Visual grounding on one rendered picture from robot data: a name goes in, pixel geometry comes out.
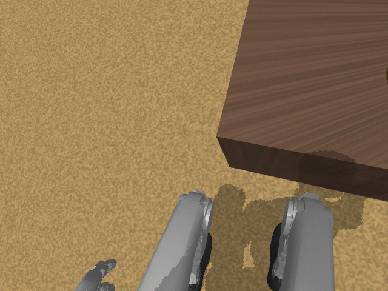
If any left robot hand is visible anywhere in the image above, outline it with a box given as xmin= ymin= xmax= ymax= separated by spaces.
xmin=75 ymin=259 xmax=117 ymax=291

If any right robot foot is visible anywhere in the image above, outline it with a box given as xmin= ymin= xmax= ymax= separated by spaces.
xmin=267 ymin=223 xmax=282 ymax=291

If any left robot foot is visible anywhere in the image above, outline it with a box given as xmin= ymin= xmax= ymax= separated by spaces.
xmin=188 ymin=233 xmax=212 ymax=291

